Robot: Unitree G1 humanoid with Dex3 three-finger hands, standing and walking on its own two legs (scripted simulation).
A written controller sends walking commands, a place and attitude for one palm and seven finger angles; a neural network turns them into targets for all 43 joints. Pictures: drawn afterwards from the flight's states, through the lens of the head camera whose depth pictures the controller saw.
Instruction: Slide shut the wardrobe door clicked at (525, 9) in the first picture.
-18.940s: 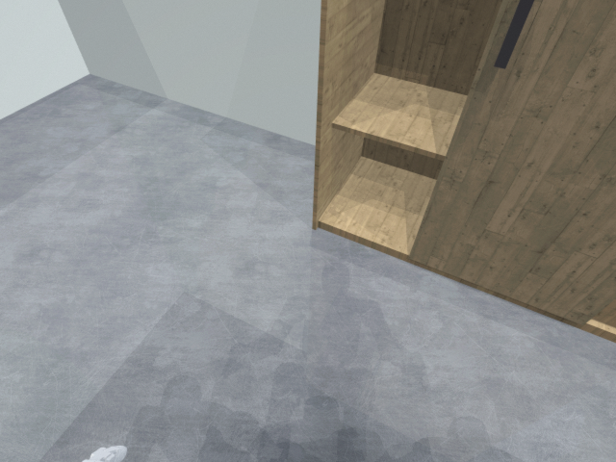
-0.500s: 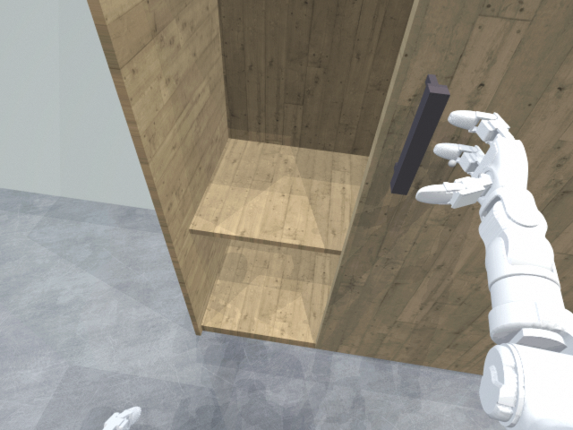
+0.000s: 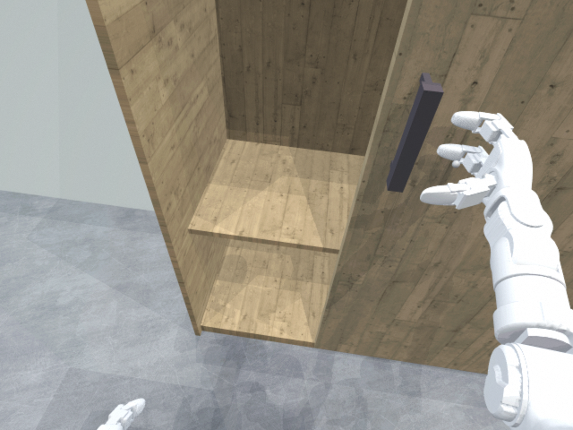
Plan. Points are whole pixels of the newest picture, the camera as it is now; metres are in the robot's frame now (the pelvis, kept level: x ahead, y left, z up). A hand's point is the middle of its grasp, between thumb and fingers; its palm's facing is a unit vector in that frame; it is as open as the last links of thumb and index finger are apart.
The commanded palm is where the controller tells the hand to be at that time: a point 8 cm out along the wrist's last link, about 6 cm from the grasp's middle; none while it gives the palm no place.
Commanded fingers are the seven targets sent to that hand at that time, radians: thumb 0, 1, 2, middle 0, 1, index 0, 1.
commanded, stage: move the hooked fingers beside the handle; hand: right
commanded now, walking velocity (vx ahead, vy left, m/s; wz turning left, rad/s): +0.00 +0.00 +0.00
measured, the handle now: (409, 134) +0.51 -0.12 +0.18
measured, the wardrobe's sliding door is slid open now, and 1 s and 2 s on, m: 0.41 0.41 0.41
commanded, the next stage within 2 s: feel for the door with the fingertips in 0.94 s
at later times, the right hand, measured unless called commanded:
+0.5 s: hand (460, 164) +0.44 -0.18 +0.19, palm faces +0.06 +1.00 +0.00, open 14.0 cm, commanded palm +0.41 -0.23 +0.19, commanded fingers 0.00 0.50 -0.30 0.30 1.20 0.30 1.20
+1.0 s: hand (457, 163) +0.44 -0.17 +0.20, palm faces +0.06 +1.00 -0.01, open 14.0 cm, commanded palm +0.41 -0.23 +0.19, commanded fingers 0.00 0.50 -0.30 0.30 1.20 0.30 1.20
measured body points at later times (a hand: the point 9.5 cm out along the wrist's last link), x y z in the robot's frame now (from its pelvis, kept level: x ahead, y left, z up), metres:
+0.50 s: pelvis +0.00 +0.00 +0.00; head +0.00 +0.01 +0.45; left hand +0.10 +0.26 -0.11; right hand +0.43 -0.23 +0.20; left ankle -0.05 +0.11 -0.73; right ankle +0.03 -0.11 -0.73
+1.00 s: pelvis +0.00 +0.00 +0.00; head +0.00 +0.02 +0.45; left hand +0.10 +0.26 -0.11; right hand +0.43 -0.22 +0.20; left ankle -0.05 +0.11 -0.73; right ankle +0.03 -0.11 -0.73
